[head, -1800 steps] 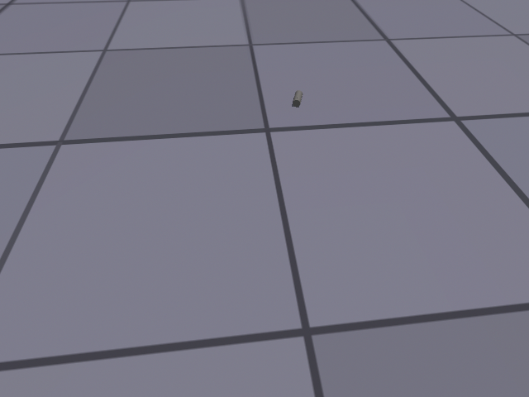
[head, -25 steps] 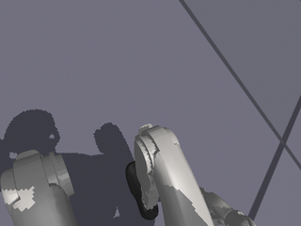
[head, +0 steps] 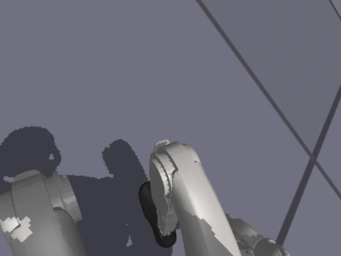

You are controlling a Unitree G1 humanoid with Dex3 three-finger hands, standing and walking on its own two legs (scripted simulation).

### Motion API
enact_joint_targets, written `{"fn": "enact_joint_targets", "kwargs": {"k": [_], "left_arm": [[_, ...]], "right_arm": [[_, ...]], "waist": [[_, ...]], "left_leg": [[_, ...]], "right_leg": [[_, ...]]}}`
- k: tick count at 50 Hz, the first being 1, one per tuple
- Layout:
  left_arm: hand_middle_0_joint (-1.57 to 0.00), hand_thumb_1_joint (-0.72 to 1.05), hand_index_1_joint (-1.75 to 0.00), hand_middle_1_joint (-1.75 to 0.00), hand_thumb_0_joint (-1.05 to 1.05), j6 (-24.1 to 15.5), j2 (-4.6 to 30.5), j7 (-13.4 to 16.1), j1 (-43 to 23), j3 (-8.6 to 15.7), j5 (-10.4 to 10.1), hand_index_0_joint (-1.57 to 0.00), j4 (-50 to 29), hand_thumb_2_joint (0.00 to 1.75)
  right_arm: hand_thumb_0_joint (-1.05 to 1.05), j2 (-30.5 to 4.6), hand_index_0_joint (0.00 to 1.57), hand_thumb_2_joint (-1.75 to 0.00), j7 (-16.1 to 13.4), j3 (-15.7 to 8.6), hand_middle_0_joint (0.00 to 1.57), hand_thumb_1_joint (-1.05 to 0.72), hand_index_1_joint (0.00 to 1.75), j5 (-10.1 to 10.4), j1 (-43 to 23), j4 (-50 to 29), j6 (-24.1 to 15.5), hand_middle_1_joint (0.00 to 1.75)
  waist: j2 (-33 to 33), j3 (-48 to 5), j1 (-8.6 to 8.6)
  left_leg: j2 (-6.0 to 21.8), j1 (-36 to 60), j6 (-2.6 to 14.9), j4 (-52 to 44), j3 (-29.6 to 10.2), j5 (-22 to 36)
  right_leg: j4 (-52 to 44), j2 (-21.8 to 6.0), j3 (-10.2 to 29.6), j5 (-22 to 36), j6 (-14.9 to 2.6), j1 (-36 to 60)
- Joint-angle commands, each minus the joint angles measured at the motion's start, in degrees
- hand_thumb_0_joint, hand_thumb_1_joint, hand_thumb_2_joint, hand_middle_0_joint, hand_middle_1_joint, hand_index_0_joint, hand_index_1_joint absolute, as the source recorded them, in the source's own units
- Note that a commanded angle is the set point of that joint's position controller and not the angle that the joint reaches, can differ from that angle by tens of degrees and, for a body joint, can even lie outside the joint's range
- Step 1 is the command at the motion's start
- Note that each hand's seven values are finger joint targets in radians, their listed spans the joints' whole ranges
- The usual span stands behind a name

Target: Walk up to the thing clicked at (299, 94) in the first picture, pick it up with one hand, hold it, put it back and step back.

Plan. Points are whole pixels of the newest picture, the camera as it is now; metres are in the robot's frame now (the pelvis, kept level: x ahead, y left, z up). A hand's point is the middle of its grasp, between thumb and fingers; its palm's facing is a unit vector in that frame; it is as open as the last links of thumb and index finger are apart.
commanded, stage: open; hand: left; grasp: from above
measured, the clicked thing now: out of the picture +0.40 +0.37 -0.27
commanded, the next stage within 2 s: withdraw in 0.52 s
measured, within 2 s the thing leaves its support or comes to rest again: neither
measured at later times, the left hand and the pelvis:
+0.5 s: hand out of the picture +0.39 +0.36 -0.24, palm faces -0.40 -0.22 -0.89, open 13.7 cm; pelvis +0.00 +0.00 +0.00, yaw +0 degrees
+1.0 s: hand out of the picture +0.40 +0.38 -0.16, palm faces -0.31 -0.13 -0.94, open 13.9 cm; pelvis +0.00 +0.00 +0.01, yaw +2 degrees
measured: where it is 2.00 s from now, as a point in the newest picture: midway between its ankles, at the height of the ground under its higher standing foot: (120, 244)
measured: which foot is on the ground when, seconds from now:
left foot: down 0.00-1.00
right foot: down 0.00-1.00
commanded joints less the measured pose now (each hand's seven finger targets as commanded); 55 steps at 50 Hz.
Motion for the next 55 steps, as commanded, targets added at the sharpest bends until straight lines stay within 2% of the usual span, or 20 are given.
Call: {"fn": "enact_joint_targets", "kwargs": {"k": [1, 3, 7, 8, 10, 12, 14, 18, 19, 22, 31, 35, 36, 37, 39, 42, 43, 46, 51, 55], "left_arm": [[-0.29, -0.29, -0.78, -0.78, 0.00, -0.2, 13.5, 2.2, -12.3, 0.7, -0.5, -0.29, -6.4, 0.80], [-0.25, -0.33, -0.81, -0.80, 0.00, -0.1, 14.8, 2.3, -11.0, 2.0, -0.2, -0.25, -5.1, 0.83], [-0.21, -0.37, -0.86, -0.86, 0.00, -0.3, 13.5, 2.2, -13.0, 0.5, 0.2, -0.21, -5.7, 0.86], [-0.19, -0.38, -0.88, -0.88, 0.00, -0.6, 12.0, 1.9, -14.0, -0.8, -0.1, -0.19, -7.0, 0.87], [-0.17, -0.40, -0.90, -0.90, 0.00, -0.6, 15.1, 2.5, -11.9, 1.7, -0.4, -0.17, -6.1, 0.89], [-0.16, -0.42, -0.92, -0.92, 0.00, -0.3, 13.5, 1.9, -12.0, 0.0, 0.3, -0.16, -5.4, 0.91], [-0.14, -0.43, -0.94, -0.95, 0.00, -0.5, 14.5, 2.2, -11.7, 1.8, -0.5, -0.14, -5.4, 0.93], [-0.10, -0.47, -0.98, -0.98, 0.00, -0.5, 12.7, 1.7, -12.9, -0.7, -0.3, -0.11, -7.1, 0.95], [-0.10, -0.48, -0.98, -0.98, 0.00, -0.3, 14.7, 2.0, -11.8, 1.3, -0.5, -0.10, -4.5, 0.96], [-0.09, -0.48, -1.00, -1.01, 0.00, -0.4, 15.4, 2.0, -11.6, 1.8, -0.3, -0.09, -6.2, 0.98], [-0.08, -0.47, -1.02, -1.03, 0.00, -0.3, 13.6, 1.7, -12.6, 0.3, -0.8, -0.09, -8.1, 0.99], [-0.08, -0.48, -0.98, -0.99, 0.00, -0.1, 17.0, 1.9, -10.1, 3.8, -0.4, -0.09, -8.8, 0.96], [-0.08, -0.48, -0.97, -0.98, 0.00, -0.3, 15.6, 1.3, -11.1, 2.5, -0.6, -0.09, -11.3, 0.96], [-0.08, -0.48, -0.97, -0.99, 0.00, -0.3, 17.6, 1.0, -10.0, 3.9, -0.1, -0.09, -12.6, 0.96], [-0.08, -0.49, -0.97, -0.98, 0.00, -0.4, 14.9, -0.9, -11.1, 1.3, -0.2, -0.09, -18.1, 0.96], [-0.08, -0.49, -0.97, -0.98, 0.00, 0.1, 16.4, -3.2, -7.1, 4.6, -0.6, -0.09, -27.4, 0.96], [-0.08, -0.49, -0.97, -0.98, 0.00, 0.7, 13.5, -4.2, -4.1, 3.7, -0.9, -0.09, -27.8, 0.96], [-0.08, -0.48, -0.97, -0.98, 0.00, 2.4, 7.8, -7.7, -4.6, 1.2, -2.8, -0.09, -33.7, 0.96], [-0.09, -0.49, -0.98, -0.98, 0.00, 5.4, 1.8, -14.2, -8.0, -3.5, -4.4, -0.09, -37.8, 0.97], [-0.08, -0.50, -0.99, -1.00, 0.00, 5.9, 1.5, -19.3, -10.9, -4.3, -6.2, -0.08, -40.0, 0.99]], "right_arm": [[0.00, -18.3, 0.20, -0.89, -0.9, -5.0, 0.20, -0.88, 0.30, 0.4, 8.4, -0.5, -0.4, 0.30], [0.00, -18.9, 0.20, -0.89, -0.9, -5.4, 0.20, -0.88, 0.30, 0.3, 8.7, -0.2, -0.4, 0.30], [0.00, -18.4, 0.20, -0.89, -0.9, -5.2, 0.20, -0.88, 0.30, 0.2, 8.4, -0.4, -0.5, 0.30], [0.00, -18.0, 0.20, -0.89, -0.8, -5.0, 0.20, -0.88, 0.30, 0.2, 8.1, -0.4, -0.5, 0.30], [0.00, -19.1, 0.20, -0.89, -1.0, -5.1, 0.20, -0.88, 0.30, 0.3, 8.5, -0.5, -0.6, 0.30], [0.00, -18.5, 0.20, -0.89, -0.7, -5.1, 0.20, -0.88, 0.30, 0.1, 8.3, -0.3, -0.7, 0.30], [0.00, -18.8, 0.20, -0.89, -0.8, -5.1, 0.20, -0.88, 0.30, 0.1, 8.8, -0.2, -0.5, 0.30], [0.00, -18.3, 0.20, -0.89, -0.6, -4.8, 0.20, -0.88, 0.30, 0.2, 8.7, -0.4, -0.8, 0.30], [0.00, -19.0, 0.20, -0.89, -0.7, -5.1, 0.20, -0.88, 0.30, 0.1, 8.8, -0.2, -0.8, 0.30], [0.00, -19.2, 0.20, -0.89, -0.7, -5.1, 0.20, -0.88, 0.30, 0.1, 8.8, -0.4, -0.9, 0.30], [0.00, -18.8, 0.20, -0.89, -0.7, -5.0, 0.20, -0.88, 0.30, 0.3, 9.3, -0.5, -0.6, 0.30], [0.00, -19.1, 0.20, -0.90, -0.9, -5.6, 0.20, -0.89, 0.30, 0.4, 9.1, -0.5, -0.5, 0.30], [0.00, -18.6, 0.20, -0.90, -0.8, -5.6, 0.20, -0.89, 0.30, 0.7, 7.7, -1.0, -0.6, 0.30], [0.00, -18.8, 0.20, -0.90, -0.8, -6.1, 0.20, -0.89, 0.30, 0.5, 8.4, -0.6, -0.4, 0.30], [0.00, -17.5, 0.20, -0.90, -0.7, -6.8, 0.20, -0.90, 0.30, 1.2, 8.1, -0.5, -0.1, 0.30], [0.00, -17.6, 0.20, -0.90, -0.7, -9.3, 0.20, -0.89, 0.30, 2.4, 8.8, -1.2, 1.1, 0.30], [0.00, -16.7, 0.20, -0.90, -0.5, -10.2, 0.20, -0.89, 0.30, 2.8, 9.5, -0.5, 1.5, 0.30], [0.00, -15.8, 0.20, -0.90, -0.2, -13.0, 0.20, -0.89, 0.30, 4.9, 10.8, -0.3, 3.6, 0.30], [0.00, -14.2, 0.20, -0.90, -0.8, -15.8, 0.20, -0.89, 0.30, 8.2, 14.3, -0.8, 6.9, 0.30], [0.00, -12.9, 0.20, -0.90, -2.5, -16.8, 0.20, -0.89, 0.30, 10.0, 15.2, -1.5, 9.1, 0.30]], "waist": [[28.9, -35.4, -0.89], [28.8, -34.8, -0.95], [29.4, -34.4, -1.98], [29.6, -34.8, -1.66], [29.4, -35.8, -1.14], [29.2, -34.5, -1.48], [28.7, -35.5, -1.18], [30.5, -34.6, -1.11], [27.9, -34.2, -1.78], [29.1, -35.0, -1.12], [28.9, -35.8, -1.22], [30.3, -37.1, 0.53], [32.2, -37.7, 0.74], [33.9, -39.0, 1.06], [35.8, -40.3, 1.77], [38.9, -48.1, 5.33], [38.6, -47.6, 6.04], [38.4, -48.1, 6.45], [28.4, -46.9, 5.80], [23.7, -47.1, 6.18]], "left_leg": [[1.7, 26.7, 1.42, -15.7, 7.4, 10.4], [1.8, 27.3, 1.25, -16.0, 7.1, 10.4], [1.8, 27.3, 1.27, -15.4, 7.2, 10.1], [1.8, 27.1, 1.39, -15.5, 7.2, 9.8], [1.7, 27.4, 1.33, -15.9, 7.2, 10.7], [1.8, 27.5, 1.24, -15.5, 7.3, 10.3], [1.8, 26.9, 1.32, -15.6, 7.0, 10.6], [1.7, 27.4, 1.27, -15.7, 7.3, 10.5], [1.8, 26.2, 1.54, -15.0, 7.2, 9.7], [1.7, 27.3, 1.30, -15.7, 7.3, 10.8], [1.8, 27.0, 1.53, -15.1, 7.5, 11.3], [1.7, 28.5, 1.05, -16.2, 7.2, 12.0], [1.6, 29.7, 0.73, -16.5, 7.2, 12.0], [1.8, 31.0, 0.62, -16.9, 7.2, 12.7], [1.5, 31.7, 0.48, -16.8, 7.8, 12.6], [1.2, 34.8, 0.46, -17.4, 9.0, 15.9], [1.0, 35.2, 0.34, -17.9, 9.5, 16.8], [0.6, 34.2, 0.46, -20.9, 9.8, 15.2], [0.1, 31.1, 2.13, -23.5, 10.7, 10.1], [-0.7, 30.3, 2.74, -25.4, 11.7, 8.3]], "right_leg": [[-11.9, 1.5, -7.1, 13.8, -4.89, 17.0], [-11.6, 1.3, -7.4, 13.8, -4.87, 16.4], [-11.4, 1.2, -7.3, 13.9, -4.87, 16.1], [-12.0, 1.6, -7.0, 13.4, -4.97, 16.1], [-12.1, 1.4, -7.3, 14.1, -4.83, 17.3], [-11.6, 1.4, -7.2, 13.8, -4.90, 16.3], [-11.9, 1.5, -7.2, 14.0, -4.90, 17.5], [-12.0, 1.6, -7.0, 13.9, -4.98, 16.3], [-12.1, 1.3, -7.2, 13.6, -4.72, 16.9], [-11.9, 1.3, -7.3, 13.9, -4.82, 16.9], [-12.3, 1.5, -7.0, 14.8, -4.69, 17.5], [-11.5, 1.3, -7.2, 14.8, -4.98, 17.7], [-10.8, 1.0, -7.3, 14.5, -5.17, 16.6], [-10.8, 1.0, -7.1, 15.0, -5.33, 17.1], [-10.5, 0.7, -6.7, 15.2, -5.46, 15.8], [-11.3, 0.6, -5.3, 17.2, -5.67, 18.2], [-11.5, 0.4, -5.0, 17.7, -5.66, 17.3], [-12.8, -0.1, -4.4, 16.2, -5.93, 14.3], [-18.7, -0.5, -2.1, 12.8, -5.61, 15.7], [-21.9, -0.9, 0.1, 9.7, -5.82, 18.5]]}}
